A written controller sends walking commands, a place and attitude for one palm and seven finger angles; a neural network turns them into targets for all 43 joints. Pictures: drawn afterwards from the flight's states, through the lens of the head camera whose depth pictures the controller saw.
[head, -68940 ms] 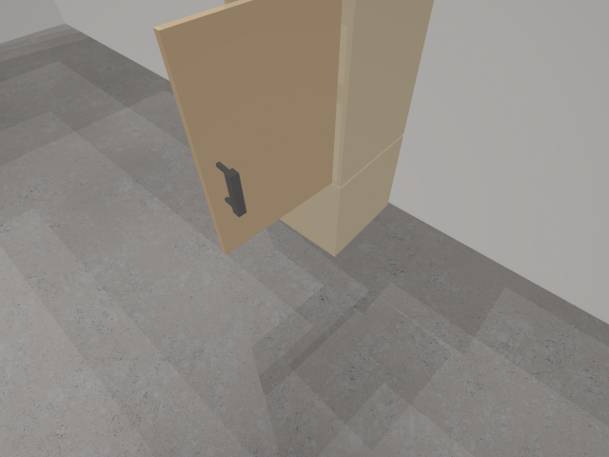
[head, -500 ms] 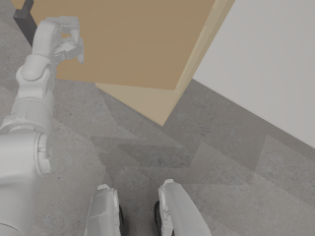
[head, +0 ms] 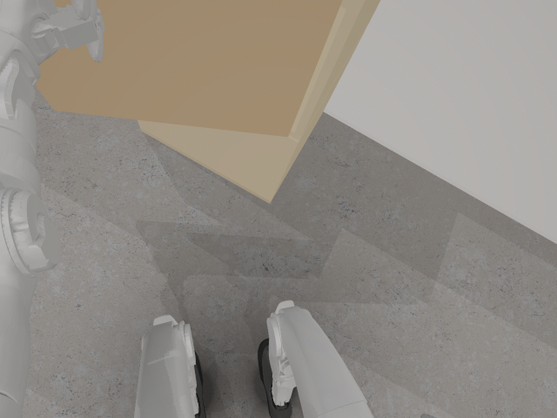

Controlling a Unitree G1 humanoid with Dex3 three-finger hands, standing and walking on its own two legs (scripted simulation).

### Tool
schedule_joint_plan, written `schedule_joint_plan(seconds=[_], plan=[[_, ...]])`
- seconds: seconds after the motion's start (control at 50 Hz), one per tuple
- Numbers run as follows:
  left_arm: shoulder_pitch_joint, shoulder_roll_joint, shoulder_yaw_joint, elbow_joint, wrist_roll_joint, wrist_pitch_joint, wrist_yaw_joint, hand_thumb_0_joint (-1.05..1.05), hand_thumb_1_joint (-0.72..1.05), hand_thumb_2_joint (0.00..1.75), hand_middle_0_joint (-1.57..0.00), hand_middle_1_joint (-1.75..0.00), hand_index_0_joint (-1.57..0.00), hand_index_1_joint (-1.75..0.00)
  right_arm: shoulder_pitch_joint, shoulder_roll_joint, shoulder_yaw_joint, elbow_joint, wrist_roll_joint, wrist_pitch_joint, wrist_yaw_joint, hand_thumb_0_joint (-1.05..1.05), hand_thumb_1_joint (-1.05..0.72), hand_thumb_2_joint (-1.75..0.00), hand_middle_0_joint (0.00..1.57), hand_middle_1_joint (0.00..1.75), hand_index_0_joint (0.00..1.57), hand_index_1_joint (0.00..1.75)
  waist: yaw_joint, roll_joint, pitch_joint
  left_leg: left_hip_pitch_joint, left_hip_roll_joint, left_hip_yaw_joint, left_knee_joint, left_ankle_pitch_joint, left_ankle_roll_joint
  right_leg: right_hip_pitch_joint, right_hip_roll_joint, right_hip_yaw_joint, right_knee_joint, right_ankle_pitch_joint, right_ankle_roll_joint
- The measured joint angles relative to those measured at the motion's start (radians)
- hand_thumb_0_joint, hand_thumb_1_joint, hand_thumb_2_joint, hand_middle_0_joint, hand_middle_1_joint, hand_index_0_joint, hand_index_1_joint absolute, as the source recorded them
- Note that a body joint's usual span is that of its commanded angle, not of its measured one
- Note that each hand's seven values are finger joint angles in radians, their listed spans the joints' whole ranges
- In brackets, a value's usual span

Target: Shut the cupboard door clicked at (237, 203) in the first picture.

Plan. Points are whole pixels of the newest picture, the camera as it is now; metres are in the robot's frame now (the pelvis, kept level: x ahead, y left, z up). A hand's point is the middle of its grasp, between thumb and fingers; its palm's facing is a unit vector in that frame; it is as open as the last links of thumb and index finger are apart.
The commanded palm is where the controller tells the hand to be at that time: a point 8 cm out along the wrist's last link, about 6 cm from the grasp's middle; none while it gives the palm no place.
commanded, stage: push the door shut along its arc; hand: left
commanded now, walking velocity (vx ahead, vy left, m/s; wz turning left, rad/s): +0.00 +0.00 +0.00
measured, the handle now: out of the picture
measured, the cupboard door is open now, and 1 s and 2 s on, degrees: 27 19 19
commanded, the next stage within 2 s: pull the fist back off the door in 0.12 s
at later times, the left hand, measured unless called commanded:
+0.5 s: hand (116, 9) +0.62 +0.13 +0.07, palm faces +0.13 -0.99 -0.09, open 2.9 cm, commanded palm +0.59 +0.14 +0.08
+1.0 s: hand (119, 69) +0.53 +0.12 +0.08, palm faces +0.09 -1.00 -0.01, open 3.1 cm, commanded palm +0.50 +0.16 +0.08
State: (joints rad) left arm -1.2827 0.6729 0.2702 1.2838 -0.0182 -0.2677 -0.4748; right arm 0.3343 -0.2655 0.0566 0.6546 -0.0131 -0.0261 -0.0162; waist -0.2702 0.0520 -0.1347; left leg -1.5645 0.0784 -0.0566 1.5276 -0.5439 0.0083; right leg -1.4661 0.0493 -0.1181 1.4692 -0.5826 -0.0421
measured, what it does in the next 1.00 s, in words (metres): stands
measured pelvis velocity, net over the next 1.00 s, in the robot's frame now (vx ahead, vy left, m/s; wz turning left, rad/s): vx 0.03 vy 0.00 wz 0.04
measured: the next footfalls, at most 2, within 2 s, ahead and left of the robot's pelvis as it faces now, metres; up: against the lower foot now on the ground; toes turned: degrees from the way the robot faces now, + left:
none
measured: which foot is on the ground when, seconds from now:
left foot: down 0.00-1.00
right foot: down 0.00-1.00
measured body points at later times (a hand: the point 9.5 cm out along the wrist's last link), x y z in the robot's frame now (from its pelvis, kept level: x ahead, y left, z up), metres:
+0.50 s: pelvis -0.01 +0.01 -0.01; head +0.20 +0.05 +0.39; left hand +0.61 +0.18 +0.08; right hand -0.06 -0.21 -0.10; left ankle +0.06 +0.12 -0.56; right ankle +0.05 -0.10 -0.56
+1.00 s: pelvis +0.03 +0.00 +0.05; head +0.19 +0.02 +0.47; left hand +0.52 +0.18 +0.08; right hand +0.06 -0.27 -0.07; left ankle +0.06 +0.12 -0.56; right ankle +0.05 -0.10 -0.56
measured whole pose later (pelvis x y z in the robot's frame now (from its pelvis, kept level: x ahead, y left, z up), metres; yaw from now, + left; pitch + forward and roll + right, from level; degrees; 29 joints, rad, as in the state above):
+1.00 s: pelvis +0.03 +0.00 +0.05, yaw +3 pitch +29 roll -3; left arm -0.84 0.25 0.27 1.05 -0.01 -0.52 0.06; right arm 0.35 -0.26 -0.03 0.63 -0.07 0.04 0.09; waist -0.18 0.05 -0.17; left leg -1.31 0.05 -0.02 1.34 -0.54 0.00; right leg -1.24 0.03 -0.08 1.32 -0.59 -0.04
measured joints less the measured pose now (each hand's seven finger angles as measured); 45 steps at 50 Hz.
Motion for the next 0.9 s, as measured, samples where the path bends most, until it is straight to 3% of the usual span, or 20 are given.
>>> schedule_joint_plan(seconds=[0.24, 0.28, 0.36, 0.42, 0.46, 0.52, 0.62, 0.7, 0.8, 0.9], plan=[[-0.124, 0.025, -0.067, 0.038, 0.021, 0.049, 0.023, 0.01, 0.93, 0.98, -1.3, -1.5, -1.3, -1.5, -0.013, -0.003, 0.017, 0.019, -0.011, -0.054, -0.016, 0.0, -0.91, -0.89, 0.21, 0.3, 0.2, 0.3, -0.042, -0.004, 0.003, -0.07, -0.002, -0.012, 0.047, 0.003, 0.012, -0.057, -0.001, -0.011, 0.031, 0.008, 0.01], [-0.13, -0.009, -0.017, 0.031, 0.018, 0.059, 0.103, 0.02, 0.9, 0.96, -1.3, -1.5, -1.3, -1.5, 0.009, 0.001, 0.017, 0.005, -0.03, -0.056, -0.013, 0.0, -0.91, -0.89, 0.21, 0.3, 0.2, 0.3, -0.037, 0.003, -0.002, -0.086, -0.002, -0.012, 0.052, 0.004, 0.015, -0.071, -0.001, -0.01, 0.033, 0.011, 0.014], [-0.137, -0.097, 0.075, 0.021, 0.015, 0.058, 0.385, 0.01, 0.83, 0.93, -1.3, -1.5, -1.3, -1.5, 0.042, 0.023, 0.022, -0.011, -0.069, -0.05, 0.029, 0.0, -0.91, -0.89, 0.2, 0.3, 0.2, 0.3, -0.036, 0.003, -0.001, -0.097, -0.003, -0.003, 0.048, 0.01, 0.019, -0.085, -0.003, -0.002, 0.029, 0.019, 0.023], [-0.108, -0.128, 0.096, -0.001, 0.101, 0.025, 0.564, 0.0, 0.83, 0.91, -1.3, -1.5, -1.3, -1.5, 0.066, 0.042, 0.022, -0.02, -0.096, -0.038, 0.072, 0.0, -0.91, -0.89, 0.2, 0.3, 0.2, 0.3, -0.046, 0.014, -0.007, -0.101, -0.004, 0.003, 0.037, 0.015, 0.02, -0.091, -0.004, 0.004, 0.021, 0.024, 0.025], [-0.072, -0.13, 0.079, -0.017, 0.163, -0.003, 0.621, 0.0, 0.84, 0.91, -1.3, -1.5, -1.3, -1.5, 0.08, 0.054, 0.018, -0.017, -0.104, -0.025, 0.097, 0.0, -0.91, -0.89, 0.21, 0.3, 0.2, 0.3, -0.053, 0.025, -0.009, -0.094, -0.004, 0.009, 0.028, 0.015, 0.021, -0.088, -0.005, 0.01, 0.015, 0.023, 0.026], [-0.027, -0.134, 0.062, -0.027, 0.179, -0.03, 0.617, 0.0, 0.87, 0.91, -1.3, -1.5, -1.3, -1.5, 0.098, 0.069, 0.015, -0.005, -0.097, -0.002, 0.117, 0.0, -0.91, -0.89, 0.21, 0.3, 0.2, 0.3, -0.052, 0.035, -0.004, -0.062, -0.004, 0.019, 0.006, 0.013, 0.02, -0.062, -0.005, 0.02, -0.001, 0.022, 0.026], [0.03, -0.168, 0.105, -0.019, 0.095, -0.025, 0.539, 0.01, 0.9, 0.91, -1.3, -1.5, -1.3, -1.5, 0.128, 0.067, 0.016, 0.005, -0.076, 0.02, 0.111, 0.0, -0.91, -0.89, 0.21, 0.3, 0.21, 0.3, -0.035, 0.048, -0.007, 0.014, 0.0, 0.029, -0.053, 0.013, 0.017, 0.008, 0.0, 0.03, -0.058, 0.025, 0.024], [0.111, -0.21, 0.124, -0.04, 0.066, -0.072, 0.533, 0.01, 0.9, 0.91, -1.3, -1.5, -1.3, -1.5, 0.144, 0.052, 0.001, -0.001, -0.073, 0.024, 0.111, 0.0, -0.91, -0.89, 0.21, 0.3, 0.21, 0.3, -0.012, 0.049, -0.022, 0.084, 0.002, 0.038, -0.1, 0.01, 0.012, 0.07, 0.004, 0.04, -0.1, 0.024, 0.021], [0.215, -0.266, 0.094, -0.066, 0.059, -0.145, 0.545, 0.01, 0.9, 0.9, -1.3, -1.5, -1.3, -1.5, 0.132, 0.031, -0.03, -0.01, -0.071, 0.04, 0.119, 0.0, -0.91, -0.89, 0.21, 0.3, 0.2, 0.3, 0.02, 0.033, -0.036, 0.155, -0.003, 0.043, -0.136, 0.002, 0.004, 0.135, 0.0, 0.044, -0.125, 0.009, 0.014], [0.336, -0.344, 0.049, -0.148, 0.023, -0.199, 0.534, 0.02, 0.9, 0.9, -1.3, -1.5, -1.3, -1.5, 0.084, 0.015, -0.065, -0.019, -0.062, 0.058, 0.117, 0.0, -0.91, -0.89, 0.2, 0.3, 0.2, 0.3, 0.056, 0.011, -0.036, 0.205, -0.014, 0.042, -0.161, 0.0, -0.003, 0.184, -0.01, 0.043, -0.138, -0.002, 0.008]])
